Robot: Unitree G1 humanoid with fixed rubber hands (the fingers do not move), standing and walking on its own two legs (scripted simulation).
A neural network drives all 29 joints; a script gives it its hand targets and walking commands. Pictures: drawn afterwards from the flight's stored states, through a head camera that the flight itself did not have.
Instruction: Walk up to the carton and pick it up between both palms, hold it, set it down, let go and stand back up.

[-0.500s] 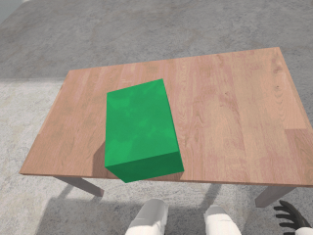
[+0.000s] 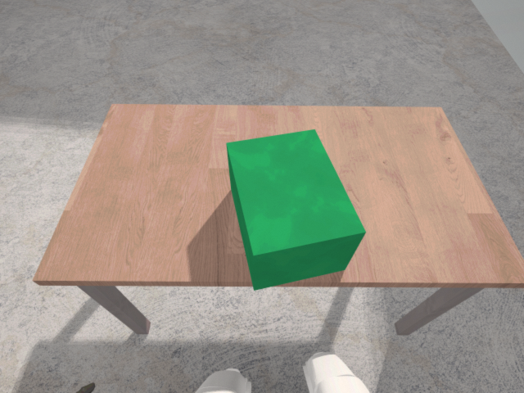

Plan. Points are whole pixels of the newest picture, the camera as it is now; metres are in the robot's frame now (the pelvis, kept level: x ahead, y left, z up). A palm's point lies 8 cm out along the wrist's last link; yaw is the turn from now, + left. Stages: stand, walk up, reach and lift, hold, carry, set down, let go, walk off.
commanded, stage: walk up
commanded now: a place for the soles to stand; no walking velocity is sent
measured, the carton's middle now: (285, 206) +0.47 -0.04 -0.08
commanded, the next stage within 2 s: none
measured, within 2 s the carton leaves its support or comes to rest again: neither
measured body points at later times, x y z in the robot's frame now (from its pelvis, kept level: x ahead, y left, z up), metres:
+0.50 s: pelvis +0.00 -0.07 +0.00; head +0.00 -0.10 +0.45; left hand +0.07 +0.24 -0.09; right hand +0.09 -0.37 -0.13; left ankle +0.03 +0.08 -0.69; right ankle +0.08 -0.16 -0.70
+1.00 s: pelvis -0.01 -0.02 +0.01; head +0.01 -0.02 +0.46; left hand +0.08 +0.27 -0.12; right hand +0.00 -0.35 -0.10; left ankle -0.03 +0.08 -0.70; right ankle +0.06 -0.16 -0.70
